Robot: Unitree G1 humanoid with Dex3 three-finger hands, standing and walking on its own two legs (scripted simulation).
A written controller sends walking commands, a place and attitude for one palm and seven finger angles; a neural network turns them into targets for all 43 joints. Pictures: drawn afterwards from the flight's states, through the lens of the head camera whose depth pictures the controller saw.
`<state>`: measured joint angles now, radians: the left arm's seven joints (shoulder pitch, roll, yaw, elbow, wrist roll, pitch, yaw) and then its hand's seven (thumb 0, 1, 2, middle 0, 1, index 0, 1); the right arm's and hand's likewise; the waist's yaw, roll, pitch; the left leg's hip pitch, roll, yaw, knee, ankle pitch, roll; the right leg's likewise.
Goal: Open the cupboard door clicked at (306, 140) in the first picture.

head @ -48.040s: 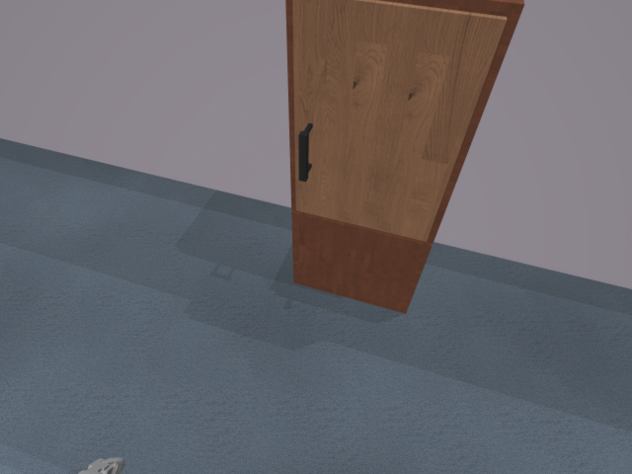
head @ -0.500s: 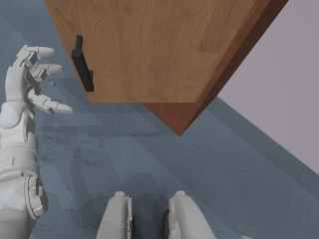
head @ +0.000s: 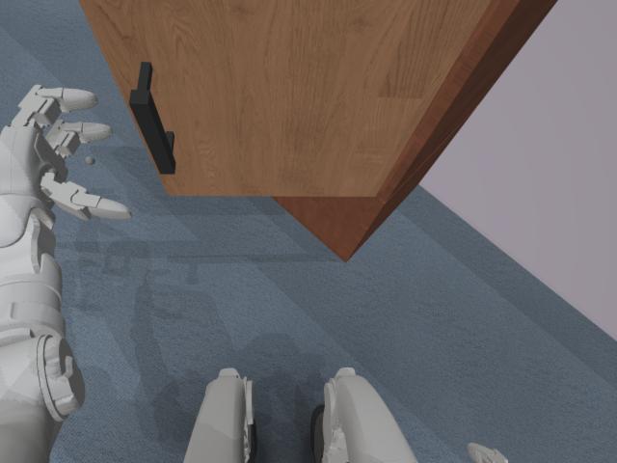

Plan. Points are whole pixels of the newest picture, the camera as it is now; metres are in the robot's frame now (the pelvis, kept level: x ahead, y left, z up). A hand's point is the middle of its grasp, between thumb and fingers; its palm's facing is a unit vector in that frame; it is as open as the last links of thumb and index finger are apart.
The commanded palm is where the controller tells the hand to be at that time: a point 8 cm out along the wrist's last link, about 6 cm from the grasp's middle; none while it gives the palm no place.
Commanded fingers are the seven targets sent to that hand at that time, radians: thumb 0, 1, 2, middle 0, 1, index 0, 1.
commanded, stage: slide the fingers in behind the handle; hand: left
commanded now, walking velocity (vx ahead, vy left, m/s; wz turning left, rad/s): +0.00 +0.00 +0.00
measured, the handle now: (157, 123) +0.52 +0.19 +0.03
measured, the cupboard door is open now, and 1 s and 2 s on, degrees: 46 46 46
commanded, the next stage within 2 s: close the thumb around the handle in 1.60 s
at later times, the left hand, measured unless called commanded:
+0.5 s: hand (125, 157) +0.47 +0.22 +0.04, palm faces +0.03 -1.00 -0.03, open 14.0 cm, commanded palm +0.45 +0.25 +0.04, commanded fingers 0.00 -0.50 0.30 -0.30 -1.20 -0.30 -1.20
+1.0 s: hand (150, 160) +0.47 +0.19 +0.04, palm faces +0.03 -1.00 -0.01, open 14.0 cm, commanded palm +0.45 +0.22 +0.04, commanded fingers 0.00 -0.50 0.30 -0.30 -1.20 -0.30 -1.20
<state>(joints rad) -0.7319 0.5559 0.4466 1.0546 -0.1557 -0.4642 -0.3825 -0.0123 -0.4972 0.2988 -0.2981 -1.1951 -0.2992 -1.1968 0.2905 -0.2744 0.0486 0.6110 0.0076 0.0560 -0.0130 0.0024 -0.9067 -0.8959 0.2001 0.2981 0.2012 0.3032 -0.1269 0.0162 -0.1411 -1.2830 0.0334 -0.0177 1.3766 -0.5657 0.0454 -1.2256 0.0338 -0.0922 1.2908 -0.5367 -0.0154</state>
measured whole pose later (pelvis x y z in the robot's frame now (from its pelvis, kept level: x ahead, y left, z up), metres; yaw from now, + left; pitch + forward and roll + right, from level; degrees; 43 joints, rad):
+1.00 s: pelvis +0.00 +0.00 +0.00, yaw +1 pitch +26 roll -4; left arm -0.72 0.39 0.32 1.02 -0.13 -0.53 -0.21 -0.01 -0.50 0.30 -0.30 -1.20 -0.30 -1.20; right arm 0.29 -0.26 0.02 0.62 -0.01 0.06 0.01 0.00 -0.91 -0.90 0.20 0.30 0.20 0.30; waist -0.13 0.03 -0.16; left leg -1.25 0.02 -0.01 1.36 -0.56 0.04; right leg -1.21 0.02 -0.08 1.29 -0.54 -0.02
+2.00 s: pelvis +0.00 -0.01 +0.00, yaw +1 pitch +26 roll -3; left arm -0.72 0.36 0.30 1.04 -0.11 -0.56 -0.16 -0.01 -0.10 0.47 -0.33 -1.24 -0.33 -1.24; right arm 0.28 -0.25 0.02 0.61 -0.02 0.07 0.02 0.00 -0.91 -0.90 0.20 0.30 0.20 0.30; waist -0.13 0.02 -0.16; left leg -1.24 0.02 0.00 1.35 -0.56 0.04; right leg -1.20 0.03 -0.08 1.29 -0.54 -0.02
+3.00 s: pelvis +0.02 +0.00 +0.03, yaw +0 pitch +22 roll -2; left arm -0.12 0.11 0.06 0.44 -0.16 -0.51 -0.01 0.00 0.71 0.75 -0.35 -1.32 -0.36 -1.32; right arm 0.27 -0.23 -0.01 0.53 0.00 0.07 0.05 0.01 -0.91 -0.90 0.20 0.30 0.20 0.30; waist -0.05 0.01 -0.18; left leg -1.08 0.02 0.03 1.25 -0.56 0.04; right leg -1.05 0.03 -0.03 1.21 -0.54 -0.01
